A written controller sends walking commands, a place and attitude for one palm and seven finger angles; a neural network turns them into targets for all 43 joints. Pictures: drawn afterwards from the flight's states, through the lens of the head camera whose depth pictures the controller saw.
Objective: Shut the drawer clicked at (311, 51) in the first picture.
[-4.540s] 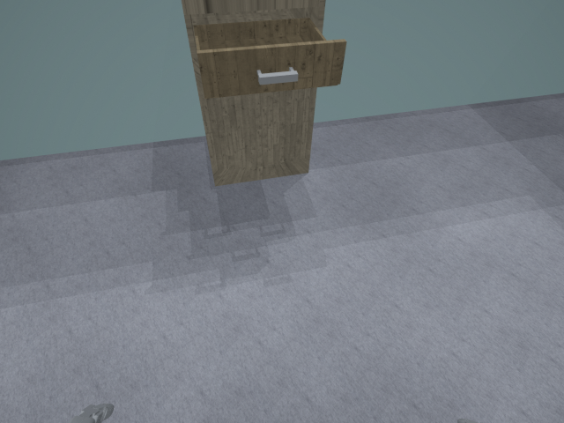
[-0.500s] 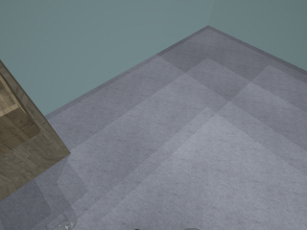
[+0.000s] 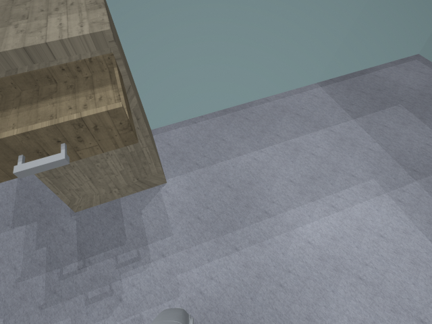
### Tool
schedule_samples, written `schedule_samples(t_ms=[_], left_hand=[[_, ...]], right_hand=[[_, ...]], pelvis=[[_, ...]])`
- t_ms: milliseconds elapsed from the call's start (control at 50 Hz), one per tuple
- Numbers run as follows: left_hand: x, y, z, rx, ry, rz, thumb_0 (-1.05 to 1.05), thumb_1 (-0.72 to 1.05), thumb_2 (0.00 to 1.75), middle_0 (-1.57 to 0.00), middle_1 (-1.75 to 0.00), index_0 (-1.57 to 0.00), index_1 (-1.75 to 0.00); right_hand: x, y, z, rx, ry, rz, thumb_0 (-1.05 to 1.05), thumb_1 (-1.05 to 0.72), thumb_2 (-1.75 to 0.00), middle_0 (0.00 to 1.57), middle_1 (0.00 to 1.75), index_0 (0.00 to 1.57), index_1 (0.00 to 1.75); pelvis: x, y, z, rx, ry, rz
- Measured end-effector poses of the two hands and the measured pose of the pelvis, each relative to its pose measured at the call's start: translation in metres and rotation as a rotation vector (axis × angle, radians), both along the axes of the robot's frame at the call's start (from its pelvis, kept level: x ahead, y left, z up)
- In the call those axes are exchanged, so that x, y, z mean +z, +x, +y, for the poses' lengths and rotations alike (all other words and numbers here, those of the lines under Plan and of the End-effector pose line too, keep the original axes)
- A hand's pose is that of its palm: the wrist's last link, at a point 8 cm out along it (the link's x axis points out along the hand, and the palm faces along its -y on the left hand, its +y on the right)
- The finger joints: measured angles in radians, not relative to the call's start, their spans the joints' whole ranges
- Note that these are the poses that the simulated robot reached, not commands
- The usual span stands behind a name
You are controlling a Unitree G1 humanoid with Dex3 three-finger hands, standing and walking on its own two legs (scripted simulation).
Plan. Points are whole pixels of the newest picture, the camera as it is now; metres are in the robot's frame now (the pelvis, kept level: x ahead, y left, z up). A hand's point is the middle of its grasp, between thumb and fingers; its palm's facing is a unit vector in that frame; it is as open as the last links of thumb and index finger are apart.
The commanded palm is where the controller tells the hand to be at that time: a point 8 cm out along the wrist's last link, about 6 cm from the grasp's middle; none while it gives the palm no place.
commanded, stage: turn to face it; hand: left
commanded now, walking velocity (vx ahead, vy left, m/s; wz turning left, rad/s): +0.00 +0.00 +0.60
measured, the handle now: (42, 158) +0.46 +0.48 -0.03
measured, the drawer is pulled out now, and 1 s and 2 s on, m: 0.30 0.30 0.30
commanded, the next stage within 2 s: take the last steps up to it in 0.58 s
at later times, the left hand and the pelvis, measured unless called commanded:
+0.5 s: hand out of the picture +0.05 +0.24 -0.16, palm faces +0.25 -0.93 -0.26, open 7.3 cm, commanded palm none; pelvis +0.00 +0.02 +0.00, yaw +13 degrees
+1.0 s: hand out of the picture -0.09 +0.17 -0.16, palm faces +0.45 -0.86 -0.24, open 7.3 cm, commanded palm none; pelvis +0.01 +0.01 +0.01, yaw +22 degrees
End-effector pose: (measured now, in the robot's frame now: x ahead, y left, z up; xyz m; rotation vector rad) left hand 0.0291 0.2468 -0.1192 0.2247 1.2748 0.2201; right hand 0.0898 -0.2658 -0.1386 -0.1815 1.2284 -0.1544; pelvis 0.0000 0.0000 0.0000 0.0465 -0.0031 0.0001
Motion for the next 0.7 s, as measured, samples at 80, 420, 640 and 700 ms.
schedule_samples(t_ms=[80,420,640,700], left_hand=[[-0.015,-0.04,0.025,0.096,-0.008,0.069,0.0,0.91,0.89,-0.2,-0.3,-0.21,-0.3],[-0.011,-0.016,0.053,0.203,-0.021,-0.068,0.01,0.91,0.89,-0.2,-0.29,-0.2,-0.3],[0.009,0.005,-0.001,0.194,0.028,-0.176,0.0,0.91,0.89,-0.2,-0.29,-0.21,-0.3],[0.014,-0.009,-0.012,0.233,0.025,-0.161,0.0,0.91,0.89,-0.2,-0.3,-0.21,-0.3]], right_hand=[[0.006,0.043,0.029,0.11,-0.018,-0.062,0.01,-0.91,-0.9,0.2,0.3,0.2,0.3],[0.019,0.055,0.076,0.239,-0.013,-0.084,0.01,-0.9,-0.89,0.21,0.3,0.21,0.3],[-0.021,0.019,0.03,0.206,0.049,0.058,0.01,-0.9,-0.89,0.21,0.3,0.21,0.3],[-0.019,0.014,0.022,0.221,0.051,0.092,0.01,-0.91,-0.89,0.2,0.3,0.2,0.3]], pelvis=[[-0.007,0.0,0.015,0.055,-0.019,0.009],[0.001,0.002,0.029,0.203,-0.048,-0.009],[-0.006,0.006,-0.01,0.283,-0.013,-0.025],[0.0,0.005,-0.015,0.304,-0.003,-0.029]])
